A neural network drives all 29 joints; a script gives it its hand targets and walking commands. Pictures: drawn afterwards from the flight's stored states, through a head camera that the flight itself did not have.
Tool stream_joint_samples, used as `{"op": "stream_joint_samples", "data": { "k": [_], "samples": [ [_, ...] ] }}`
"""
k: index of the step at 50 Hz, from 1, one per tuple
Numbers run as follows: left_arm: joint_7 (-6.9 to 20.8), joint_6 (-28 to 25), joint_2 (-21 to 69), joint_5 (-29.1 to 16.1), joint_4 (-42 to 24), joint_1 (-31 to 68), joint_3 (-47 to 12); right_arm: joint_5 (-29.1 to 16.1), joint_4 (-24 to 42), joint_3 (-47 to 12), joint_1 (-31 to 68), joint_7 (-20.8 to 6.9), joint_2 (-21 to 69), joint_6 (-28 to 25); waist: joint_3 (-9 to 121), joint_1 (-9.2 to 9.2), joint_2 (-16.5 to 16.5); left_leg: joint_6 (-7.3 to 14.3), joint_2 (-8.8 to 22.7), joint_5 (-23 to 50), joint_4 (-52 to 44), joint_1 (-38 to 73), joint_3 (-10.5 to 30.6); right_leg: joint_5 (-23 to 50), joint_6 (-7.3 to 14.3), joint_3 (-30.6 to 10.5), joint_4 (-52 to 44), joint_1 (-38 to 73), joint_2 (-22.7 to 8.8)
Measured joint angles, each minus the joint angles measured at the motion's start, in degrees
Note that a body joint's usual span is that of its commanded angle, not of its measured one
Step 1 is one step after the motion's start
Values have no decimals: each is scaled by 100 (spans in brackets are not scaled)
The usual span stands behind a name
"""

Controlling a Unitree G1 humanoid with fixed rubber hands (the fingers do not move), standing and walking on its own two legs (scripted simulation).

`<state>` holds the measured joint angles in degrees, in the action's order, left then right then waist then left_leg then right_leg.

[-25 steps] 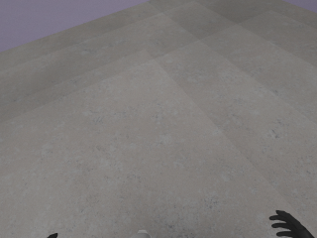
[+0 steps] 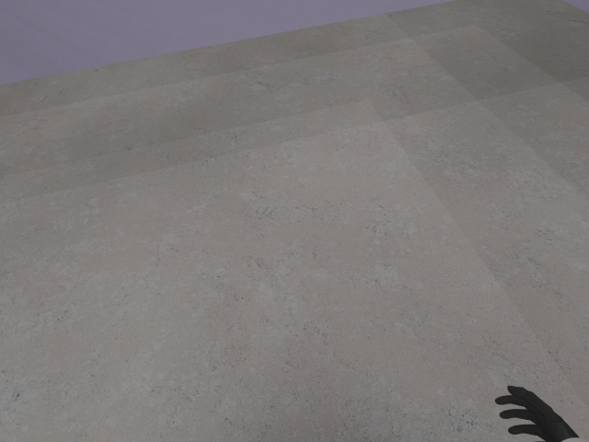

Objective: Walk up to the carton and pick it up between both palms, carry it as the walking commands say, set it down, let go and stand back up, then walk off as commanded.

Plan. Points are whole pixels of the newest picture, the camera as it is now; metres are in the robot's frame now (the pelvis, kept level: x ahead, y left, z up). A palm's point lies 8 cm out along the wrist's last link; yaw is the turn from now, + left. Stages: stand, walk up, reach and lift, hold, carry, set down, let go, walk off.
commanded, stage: walk up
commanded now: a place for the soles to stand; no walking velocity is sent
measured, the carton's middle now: out of the picture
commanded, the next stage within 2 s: none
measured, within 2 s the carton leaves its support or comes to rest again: neither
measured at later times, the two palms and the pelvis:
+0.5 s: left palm out of the picture +0.04 +0.49 -0.08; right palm (395, 369) +0.25 -0.11 -0.09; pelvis +0.03 +0.14 +0.00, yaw +16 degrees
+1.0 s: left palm out of the picture -0.02 +0.61 -0.08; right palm (262, 318) +0.34 +0.09 -0.09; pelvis +0.07 +0.28 +0.00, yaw +32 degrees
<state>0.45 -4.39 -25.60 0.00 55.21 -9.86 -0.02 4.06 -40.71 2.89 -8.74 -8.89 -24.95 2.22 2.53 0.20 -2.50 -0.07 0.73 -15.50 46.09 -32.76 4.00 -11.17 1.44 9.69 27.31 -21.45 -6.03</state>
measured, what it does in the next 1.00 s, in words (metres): steps to the left, turning left: left foot, then right foot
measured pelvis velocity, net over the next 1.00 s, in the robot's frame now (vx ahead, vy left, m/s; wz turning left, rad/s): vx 0.07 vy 0.28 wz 0.55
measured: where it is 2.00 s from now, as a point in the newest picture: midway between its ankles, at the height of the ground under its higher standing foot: outside the picture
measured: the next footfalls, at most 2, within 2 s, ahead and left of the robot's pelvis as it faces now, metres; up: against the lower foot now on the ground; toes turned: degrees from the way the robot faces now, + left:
left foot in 0.16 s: +0.09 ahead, +0.24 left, +0.00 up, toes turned +4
right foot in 0.38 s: +0.12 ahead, +0.03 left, +0.00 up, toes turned +3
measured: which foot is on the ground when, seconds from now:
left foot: up 0.00-0.14, down 0.16-0.38, up 0.40-0.66, down 0.68-0.88, up 0.90-1.00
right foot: down 0.00-0.16, up 0.18-0.36, down 0.38-0.68, up 0.70-0.84, down 0.86-1.00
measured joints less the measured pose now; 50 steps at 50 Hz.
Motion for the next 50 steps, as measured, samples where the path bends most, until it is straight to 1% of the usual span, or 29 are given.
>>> {"op": "stream_joint_samples", "data": {
  "k": [3, 5, 8, 9, 10, 11, 13, 16, 18, 19, 20, 23, 26, 29, 32, 34, 35, 36, 37, 39, 41, 42, 43, 44, 45, 47, 50],
  "samples": [
    [0, -2, 0, 0, 7, -26, 0, -9, 0, 1, 59, -59, -1, 0, 3, 14, -71, 0, 321, 0, 1, -119, 0, 1, -21, 116, -35, 34, -185],
    [0, 15, -4, 0, 8, -26, 0, -35, 1, 1, 75, -63, -4, 0, 7, 26, -83, 0, 459, -4, -180, -11, -7, -80, -53, 146, 83, 38, -339],
    [8, 88, -6, 0, 8, -12, 0, -46, 1, 4, 26, 22, -55, -4, 5, 18, -118, 1, 479, 39, -987, 564, -6, -410, -137, 151, 625, 28, -620],
    [8, 153, -31, 1, 24, 51, 2, -46, -3, 2, -16, 83, -18, -4, -6, -26, -41, -172, 352, 61, -977, 602, 8, -767, -138, 110, 966, -15, -743],
    [8, 218, -55, 1, 28, 116, 2, -46, -2, 1, -64, 122, 60, -5, -7, -49, 61, -230, 215, 75, -962, 635, 28, -1159, -138, 9, 1325, -88, -742],
    [8, 247, -60, 0, 25, 169, 1, -46, -2, 1, -100, 138, 108, -5, -9, -68, 109, -222, 126, 93, -976, 679, 73, -1388, -138, -20, 1665, -161, -650],
    [9, 233, -63, 0, 21, 236, -1, -46, 0, 2, -136, 159, 138, -4, -22, -106, 171, -151, -13, 137, -1069, 817, 144, -1475, -139, -22, 2045, -238, -375],
    [9, 138, -66, 0, -3, 250, -1, -46, 1, 2, -136, 174, 115, -4, -21, -173, 240, -50, -242, 190, -1188, 946, 227, -1423, -139, -30, 1879, -246, 62],
    [-11, 63, -71, 0, -17, 240, 0, -46, 2, 0, -126, 166, 90, 5, -20, -170, 287, -11, -425, 200, -1189, 911, 253, -1103, -129, -43, 1165, -172, 270],
    [-28, 23, -65, 0, -16, 222, -1, -46, 0, 1, -119, 156, 84, 15, -21, -170, 304, 5, -531, 206, -1186, 887, 267, -619, -35, -67, 774, -98, 278],
    [-41, -7, -45, 0, -14, 180, 0, -46, -1, 0, -104, 141, 87, 32, -21, -146, 259, 15, -563, 163, -1144, 848, 276, -362, 46, -54, 692, -88, 253],
    [-50, -41, -46, 0, -8, 93, 0, -9, -1, 0, -81, 70, 92, 34, 25, -132, 109, 17, -399, 95, -473, 364, 82, -290, 64, 145, 364, 24, 124],
    [-50, -65, -45, 0, -8, 36, -1, -18, 1, 0, 4, -35, 86, 34, 27, -106, -30, 18, -29, 88, -340, 31, 61, -202, 21, 324, 44, 167, 15],
    [-50, -64, -45, 0, -6, -27, -1, -59, 1, 1, 107, -78, 85, 34, 30, -77, -139, 18, 349, 88, -338, -122, 61, -236, -80, 419, 28, 243, -98],
    [-48, -18, -49, 0, -3, -52, -1, -115, 2, 1, 141, -72, 80, 35, 36, -66, -170, 48, 516, 85, -591, 69, 59, -427, -224, 434, 261, 321, -285],
    [-42, 40, -58, 0, 0, -25, 0, -122, 1, 6, 95, -19, 41, 35, 31, -76, -198, 144, 508, 96, -1056, 425, 61, -700, -256, 438, 655, 334, -429],
    [-42, 108, -92, 0, 8, 50, 1, -122, -1, 5, 39, 34, 87, 35, 7, -135, -91, 17, 370, 177, -1042, 468, 69, -933, -263, 412, 921, 333, -564],
    [-42, 161, -120, 0, 6, 133, 1, -122, -1, 4, -36, 61, 159, 34, -4, -180, 36, -68, 219, 236, -1032, 509, 98, -1262, -263, 283, 1210, 296, -569],
    [-42, 172, -123, 0, -5, 205, 0, -122, -2, 5, -106, 70, 193, 34, -24, -218, 96, -79, 114, 267, -1037, 561, 164, -1476, -264, 195, 1490, 257, -472],
    [-41, 129, -126, 0, -37, 279, -1, -122, -1, 6, -216, 91, 201, 44, -46, -273, 155, -78, -33, 286, -1086, 697, 290, -1612, -265, 161, 1783, 213, -205],
    [-41, 51, -128, 0, -56, 282, -2, -120, 1, 5, -250, 100, 189, 69, -47, -321, 208, -77, -184, 286, -1144, 808, 369, -1583, -264, 154, 1653, 205, 42],
    [-41, 12, -129, 0, -65, 282, -1, -120, 2, 5, -247, 100, 170, 74, -43, -325, 230, -77, -270, 287, -1151, 815, 396, -1450, -244, 148, 1378, 211, 142],
    [-44, -30, -132, 0, -71, 275, -2, -120, 3, 7, -240, 96, 153, 77, -40, -323, 266, -77, -378, 287, -1151, 805, 413, -1162, -168, 129, 936, 267, 204],
    [-48, -67, -108, 0, -68, 246, -2, -120, 0, 13, -226, 90, 129, 91, -41, -302, 235, -73, -443, 284, -1150, 803, 449, -738, -58, 117, 741, 314, 206],
    [-49, -89, -96, 0, -65, 175, -1, -114, 1, 16, -205, 84, 129, 100, -21, -269, 187, -47, -450, 259, -1108, 763, 423, -660, -24, 139, 676, 342, 191],
    [-50, -92, -105, 0, -64, 43, -1, -73, 0, 16, -153, 50, 131, 100, 21, -236, 132, -39, -400, 196, -734, 504, 267, -696, -31, 236, 458, 448, 115],
    [-50, -91, -110, 0, -64, -121, -2, -70, 3, 16, 7, -32, 127, 100, 23, -176, 57, -32, -188, 189, -525, 167, 223, -654, -88, 370, 108, 632, 16]
  ]
}}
